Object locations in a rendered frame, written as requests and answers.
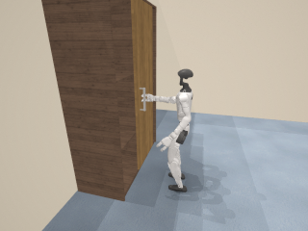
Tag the robot right hand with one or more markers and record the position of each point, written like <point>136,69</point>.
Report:
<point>150,98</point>

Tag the robot left upper arm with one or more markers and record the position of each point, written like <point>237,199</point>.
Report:
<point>184,101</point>

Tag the robot left foot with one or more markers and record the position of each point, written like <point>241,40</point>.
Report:
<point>177,189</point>

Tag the left robot thigh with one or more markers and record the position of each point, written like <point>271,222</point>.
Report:
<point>174,146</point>

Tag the robot left hand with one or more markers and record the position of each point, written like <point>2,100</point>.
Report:
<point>166,142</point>

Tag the robot right upper arm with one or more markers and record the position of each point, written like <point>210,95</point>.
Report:
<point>173,99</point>

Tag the robot right forearm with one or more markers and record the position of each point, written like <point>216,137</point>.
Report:
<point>161,99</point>

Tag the robot left forearm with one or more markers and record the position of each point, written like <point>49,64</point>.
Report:
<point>182,125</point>

